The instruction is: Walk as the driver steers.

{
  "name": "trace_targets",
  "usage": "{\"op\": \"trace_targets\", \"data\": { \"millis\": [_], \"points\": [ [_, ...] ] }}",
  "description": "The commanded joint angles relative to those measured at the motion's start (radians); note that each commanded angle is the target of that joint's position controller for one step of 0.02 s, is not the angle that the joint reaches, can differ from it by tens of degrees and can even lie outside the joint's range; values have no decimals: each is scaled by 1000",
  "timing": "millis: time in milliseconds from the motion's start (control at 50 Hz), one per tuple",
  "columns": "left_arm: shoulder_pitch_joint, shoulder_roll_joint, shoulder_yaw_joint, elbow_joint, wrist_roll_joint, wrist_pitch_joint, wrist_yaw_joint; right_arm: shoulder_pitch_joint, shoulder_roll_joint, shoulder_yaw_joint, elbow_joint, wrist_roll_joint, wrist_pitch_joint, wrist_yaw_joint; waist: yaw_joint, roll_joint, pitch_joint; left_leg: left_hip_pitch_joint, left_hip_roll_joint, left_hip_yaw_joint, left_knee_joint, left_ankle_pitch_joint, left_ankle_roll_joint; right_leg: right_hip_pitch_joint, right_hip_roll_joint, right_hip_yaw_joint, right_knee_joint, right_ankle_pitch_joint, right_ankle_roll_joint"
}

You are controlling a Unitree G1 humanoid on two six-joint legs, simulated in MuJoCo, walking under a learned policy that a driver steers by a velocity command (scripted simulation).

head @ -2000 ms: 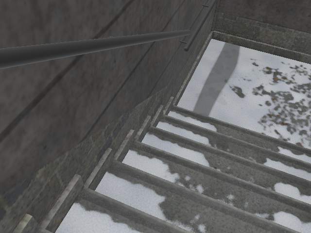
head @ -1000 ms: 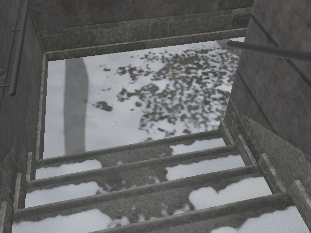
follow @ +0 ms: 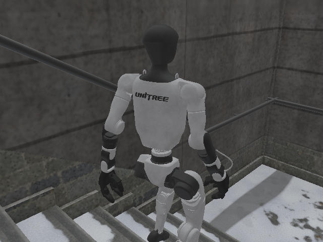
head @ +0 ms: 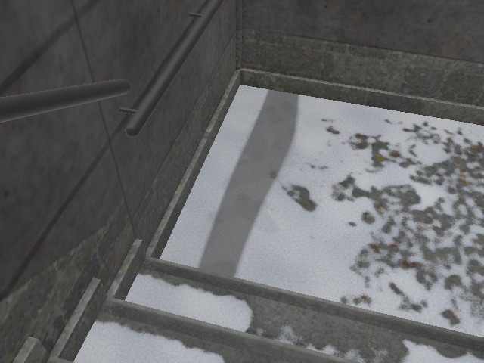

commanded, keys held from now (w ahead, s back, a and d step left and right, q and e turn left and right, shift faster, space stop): w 0.22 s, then w+e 0.78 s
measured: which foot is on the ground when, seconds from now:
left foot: up 0.00-0.26, down 0.28-0.82, up 0.84-1.00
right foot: down 0.00-0.28, up 0.30-0.78, down 0.80-1.00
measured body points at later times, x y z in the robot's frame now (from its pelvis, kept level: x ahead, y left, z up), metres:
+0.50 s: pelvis +0.31 +0.07 -0.15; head +0.33 +0.07 +0.30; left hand +0.39 +0.32 -0.29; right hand +0.26 -0.18 -0.30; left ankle +0.27 +0.15 -0.87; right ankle +0.38 -0.08 -0.80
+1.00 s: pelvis +0.61 -0.02 -0.32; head +0.62 -0.02 +0.13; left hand +0.63 +0.22 -0.47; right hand +0.66 -0.29 -0.44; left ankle +0.70 +0.13 -0.96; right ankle +0.57 -0.10 -1.05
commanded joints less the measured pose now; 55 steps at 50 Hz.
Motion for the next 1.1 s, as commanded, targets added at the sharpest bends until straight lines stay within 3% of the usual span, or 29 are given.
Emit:
{"op": "trace_targets", "data": {
  "millis": [20, 40, 100, 140, 220, 260, 280, 300, 320, 360, 400, 420, 460, 480, 520, 560, 640, 720, 760, 800, 840, 860, 880, 920, 940, 980, 1020, 1060, 1100],
  "points": [
    [279, -13, -20, 96, 9, 0, 26, -111, 38, 30, -62, 2, -5, -30, 66, -80, 160, -607, 45, -142, -237, 98, -23, 478, -394, 519, -105, 455, -245],
    [196, -56, -41, 42, -7, 6, 30, -109, 15, 37, -37, -5, -8, -16, 38, -13, 140, -378, 64, -57, -423, 328, -18, 283, -310, 380, -57, 398, -199],
    [17, 7, -40, -25, 17, 5, -23, -139, -21, 35, -78, -8, 22, 6, -45, -81, 188, 404, 5, 129, -233, 309, -1, -448, -225, 220, -169, 143, -149],
    [25, 84, -20, -13, 6, -10, -9, -246, -69, 24, -135, 9, 36, -2, -18, -60, 238, 347, 21, 94, -383, 165, -5, -250, -269, 240, -103, 178, -124],
    [208, 120, 23, 68, -32, 37, 23, -313, 0, 38, -107, -6, 21, -18, 96, -96, 208, 373, -15, 167, -724, -9, -11, 154, -274, 306, 98, 464, -114],
    [173, 108, 24, 77, 5, 67, -39, 138, -130, -35, 69, 16, -6, -37, -92, 8, 77, 941, 5, 188, -840, 294, 51, -40, -202, 229, 473, 498, -37],
    [220, 39, 11, 98, 17, 74, -86, 432, -209, -78, 136, -3, -4, -38, -203, 100, -112, 1456, 110, 125, -622, 573, 168, -358, -131, 189, 822, 177, 38],
    [305, -58, 4, 79, -37, 68, -116, 576, -280, -95, 198, -5, 14, -39, -182, 164, -370, 1753, 296, 1, -297, 1048, 320, -501, -65, 187, 1246, -342, 83],
    [107, 28, 24, -16, -72, 49, -126, 635, -237, -94, 215, -24, 20, -48, -257, 92, -317, 1751, 354, -62, -318, 1028, 335, -713, -69, 200, 1359, -372, 92],
    [-187, 95, 41, -157, -87, 16, -85, 386, -136, -74, 173, 15, 12, -51, -211, -44, -62, 1256, 343, -18, -513, 361, 262, -802, -170, 229, 1094, -239, 50],
    [-135, -21, 17, -140, -43, 15, -43, 128, 42, -1, 102, 8, -17, -67, -29, -96, 102, 673, 258, 63, -631, 98, 176, -518, -246, 357, 668, 174, -31],
    [-160, -55, 17, -141, -31, 17, -36, 119, 8, -10, 85, 11, -36, -73, -20, -16, 181, 560, 234, 94, -685, 95, 174, -467, -221, 296, 619, 235, -40],
    [-100, -30, 36, -98, -19, 40, -56, 203, -10, -11, 109, 31, -60, -80, -37, -13, 144, 499, 231, 116, -747, 55, 246, -390, -196, 283, 398, 459, -23],
    [-91, -28, 39, -94, -29, 42, -57, 223, -2, -3, 124, 12, -62, -79, -24, 15, 113, 508, 252, 100, -717, 116, 253, -393, -207, 292, 405, 467, -17],
    [-131, -40, 20, -114, -10, 30, -69, 268, 92, 24, 154, -16, -69, -107, -60, -44, 103, 673, 254, 117, -614, -34, 183, -574, -263, 402, 208, 750, -8],
    [-253, 16, 24, -144, -30, 25, -57, 326, 79, 41, 192, -3, -76, -118, -95, -90, 113, 704, 194, 190, -492, -222, 119, -575, -244, 398, -30, 1052, 12],
    [-409, 86, 38, -200, -21, 52, -74, 285, 11, 44, 164, -33, -58, -79, -80, -34, 163, 390, 158, 256, -447, -410, 85, -196, -151, 228, 14, 958, -2],
    [-595, 65, 20, -240, 1, 64, -68, 472, -50, 12, 235, 16, -15, -125, -202, -46, 284, 808, 261, 135, -351, -377, 70, -447, -172, 206, -280, 724, -5],
    [-513, 57, 27, -176, -8, 47, -55, 482, -47, -2, 248, 1, 3, -122, -185, -45, 217, 769, 198, 205, -194, -230, 54, -194, -118, 128, -316, 711, -4],
    [-74, 198, 102, -19, -30, 23, -44, 386, -111, -22, 230, -23, 20, -54, 22, -158, 77, 569, 95, 325, 196, -147, 10, 364, -29, -7, -391, 886, -32],
    [322, 359, 160, 93, -15, 44, -44, 453, 51, 14, 169, -12, 9, 35, 105, -285, -403, 26, -49, 203, 942, -1102, -115, 1211, -337, 438, 6, 1557, -378],
    [381, 309, 150, 94, -11, 39, -32, 121, -30, -12, 18, 47, -25, 27, 225, -168, -260, -239, -66, 148, 961, -1139, -137, 1157, -389, 601, -111, 1307, -391],
    [249, 247, 133, 79, -40, 19, -33, -80, -53, -24, -78, 81, -57, -17, 193, -124, -73, -345, -24, 116, 878, -1108, -127, 909, -402, 620, -174, 931, -362],
    [-57, 86, 75, -9, -44, 26, -56, -5, -51, -30, -68, 51, -60, -77, -14, -4, 102, -106, 53, 27, 554, -907, -32, 271, -373, 591, -250, 535, -326],
    [-206, -14, 28, -76, -28, 9, -47, 77, 30, -9, -28, 15, -45, -95, -98, 16, 196, 113, 127, -51, 222, -612, 13, -94, -333, 509, -315, 490, -280],
    [-275, 54, 29, -122, -70, -4, -47, 141, 47, -13, 3, 7, -15, -97, -135, -105, 186, 409, 53, 54, 18, -450, -13, -445, -224, 451, -344, 342, -288],
    [-235, 113, 30, -139, -22, -13, -51, 231, 72, 16, -5, 2, -13, -65, -165, -85, 122, 645, -12, 133, 109, -189, -34, -674, -155, 401, -171, 346, -258],
    [-118, 75, 22, -118, -19, -32, -21, 64, 16, 17, -62, -2, -17, -55, -50, -48, 105, 316, 40, -10, -132, 110, -77, -357, -150, 494, 16, 197, -231],
    [-60, 88, 16, -122, -24, -22, -8, -76, -6, 25, -88, 20, -8, -60, 0, -50, 124, 562, 16, 76, -470, 296, -101, -490, -68, 416, 90, -24, -149]
  ]
}}
Velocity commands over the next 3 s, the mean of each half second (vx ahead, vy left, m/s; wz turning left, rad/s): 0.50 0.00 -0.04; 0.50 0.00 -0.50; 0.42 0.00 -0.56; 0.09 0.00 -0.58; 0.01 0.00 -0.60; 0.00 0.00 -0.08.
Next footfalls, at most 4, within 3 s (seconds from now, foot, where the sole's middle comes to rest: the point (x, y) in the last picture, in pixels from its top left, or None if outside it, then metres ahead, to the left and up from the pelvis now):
0.28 left None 0.31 0.16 -0.91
0.80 right None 0.60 -0.11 -1.08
1.22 left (253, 316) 0.91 0.05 -1.25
1.68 right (310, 318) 0.92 -0.19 -1.25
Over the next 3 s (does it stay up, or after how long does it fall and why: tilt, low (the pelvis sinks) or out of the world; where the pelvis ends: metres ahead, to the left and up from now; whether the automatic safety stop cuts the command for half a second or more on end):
stays up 1.06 -0.14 -0.53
